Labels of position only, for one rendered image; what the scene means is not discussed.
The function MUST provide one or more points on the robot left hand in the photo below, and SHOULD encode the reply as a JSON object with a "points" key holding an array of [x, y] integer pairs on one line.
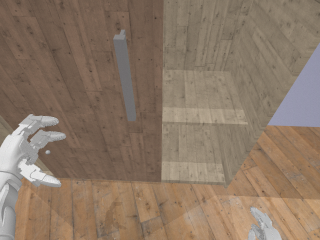
{"points": [[15, 148]]}

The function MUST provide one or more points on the robot left forearm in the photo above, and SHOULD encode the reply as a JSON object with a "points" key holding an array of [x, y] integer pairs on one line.
{"points": [[9, 187]]}

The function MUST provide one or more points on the robot right hand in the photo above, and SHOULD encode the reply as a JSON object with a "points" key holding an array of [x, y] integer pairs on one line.
{"points": [[266, 230]]}

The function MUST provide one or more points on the handle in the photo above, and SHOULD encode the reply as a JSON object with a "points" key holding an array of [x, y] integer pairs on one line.
{"points": [[121, 51]]}

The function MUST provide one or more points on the wardrobe door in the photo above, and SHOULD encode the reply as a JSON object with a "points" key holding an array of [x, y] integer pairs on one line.
{"points": [[5, 130], [58, 59]]}

